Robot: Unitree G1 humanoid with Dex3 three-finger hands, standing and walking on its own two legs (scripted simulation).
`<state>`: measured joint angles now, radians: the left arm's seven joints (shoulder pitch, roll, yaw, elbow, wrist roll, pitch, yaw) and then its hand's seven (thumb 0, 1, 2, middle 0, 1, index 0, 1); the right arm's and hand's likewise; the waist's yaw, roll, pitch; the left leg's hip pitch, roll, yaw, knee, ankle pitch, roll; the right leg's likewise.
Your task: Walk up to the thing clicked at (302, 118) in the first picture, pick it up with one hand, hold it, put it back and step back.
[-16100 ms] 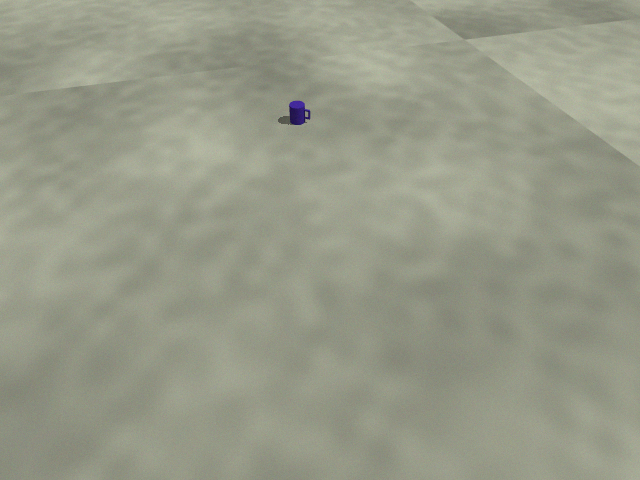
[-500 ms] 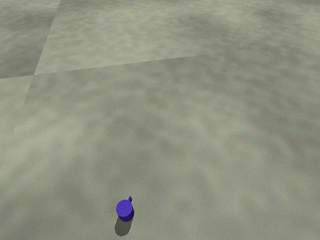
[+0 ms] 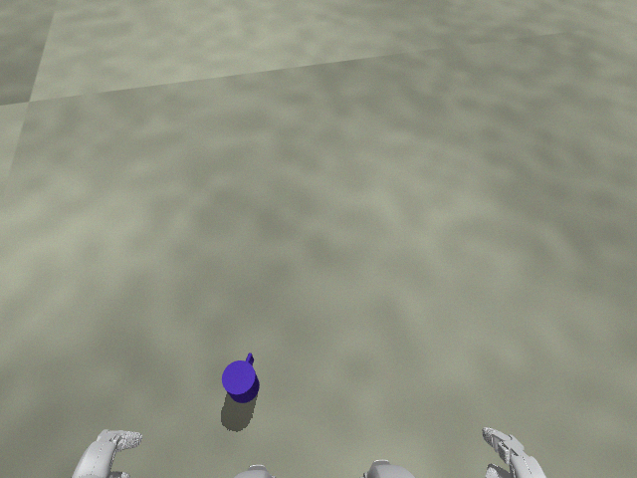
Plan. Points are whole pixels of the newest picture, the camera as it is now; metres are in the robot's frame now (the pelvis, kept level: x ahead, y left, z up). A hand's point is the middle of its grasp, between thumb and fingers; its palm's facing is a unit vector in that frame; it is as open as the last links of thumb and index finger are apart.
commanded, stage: rise first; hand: left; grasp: from above
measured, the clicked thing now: (243, 376) +0.43 +0.20 -0.68
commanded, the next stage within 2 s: none
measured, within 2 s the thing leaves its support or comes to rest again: neither
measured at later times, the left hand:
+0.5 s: hand out of the picture +0.13 +0.26 -0.22, palm faces -0.22 -0.84 -0.49, open 14.1 cm
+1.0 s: hand (182, 423) +0.27 +0.28 -0.41, palm faces -0.45 -0.37 -0.81, open 14.0 cm
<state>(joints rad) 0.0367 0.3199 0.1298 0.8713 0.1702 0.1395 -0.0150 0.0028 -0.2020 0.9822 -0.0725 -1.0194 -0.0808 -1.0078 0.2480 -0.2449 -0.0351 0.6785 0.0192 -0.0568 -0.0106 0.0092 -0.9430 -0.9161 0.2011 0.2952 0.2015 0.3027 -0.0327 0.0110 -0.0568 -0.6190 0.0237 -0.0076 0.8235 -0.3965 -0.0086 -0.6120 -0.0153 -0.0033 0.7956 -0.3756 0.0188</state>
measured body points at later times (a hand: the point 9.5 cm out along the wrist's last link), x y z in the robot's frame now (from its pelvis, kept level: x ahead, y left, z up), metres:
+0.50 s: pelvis -0.01 +0.00 -0.08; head +0.10 +0.02 +0.36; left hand +0.14 +0.30 -0.18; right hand +0.19 -0.24 -0.16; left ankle +0.00 +0.12 -0.70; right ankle +0.01 -0.13 -0.70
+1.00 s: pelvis -0.08 -0.01 -0.28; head +0.13 +0.00 +0.12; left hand +0.29 +0.30 -0.37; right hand +0.08 -0.28 -0.41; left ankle +0.00 +0.12 -0.70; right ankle +0.01 -0.13 -0.70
